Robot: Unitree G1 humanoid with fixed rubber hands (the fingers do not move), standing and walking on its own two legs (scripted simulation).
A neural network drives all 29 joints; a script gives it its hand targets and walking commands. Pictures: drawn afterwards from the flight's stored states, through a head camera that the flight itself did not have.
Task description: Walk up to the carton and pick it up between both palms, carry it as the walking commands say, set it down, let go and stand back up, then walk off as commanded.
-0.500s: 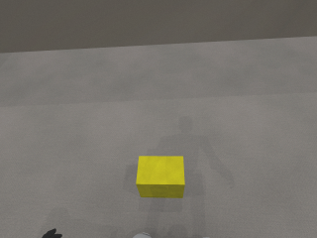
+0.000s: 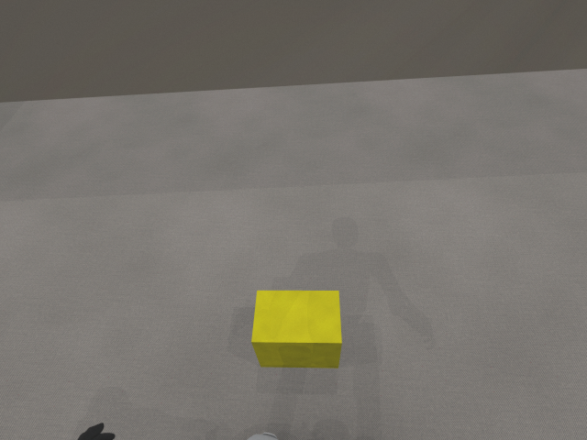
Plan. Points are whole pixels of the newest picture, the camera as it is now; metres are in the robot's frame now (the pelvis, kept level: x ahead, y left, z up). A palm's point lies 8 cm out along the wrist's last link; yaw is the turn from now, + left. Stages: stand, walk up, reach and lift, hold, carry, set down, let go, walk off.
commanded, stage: walk up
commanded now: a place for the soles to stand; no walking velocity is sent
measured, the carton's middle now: (298, 330) +0.54 +0.07 -0.63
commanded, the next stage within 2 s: none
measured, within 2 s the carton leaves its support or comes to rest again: neither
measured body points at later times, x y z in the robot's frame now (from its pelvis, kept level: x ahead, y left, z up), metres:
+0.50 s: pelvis +0.00 +0.00 +0.00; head +0.02 -0.01 +0.45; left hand +0.09 +0.34 -0.09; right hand +0.08 -0.32 -0.12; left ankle +0.05 +0.17 -0.71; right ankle +0.03 -0.12 -0.71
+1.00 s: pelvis +0.00 +0.00 +0.00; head +0.02 +0.00 +0.45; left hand +0.10 +0.34 -0.09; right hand +0.08 -0.32 -0.11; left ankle +0.05 +0.17 -0.71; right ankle +0.03 -0.12 -0.71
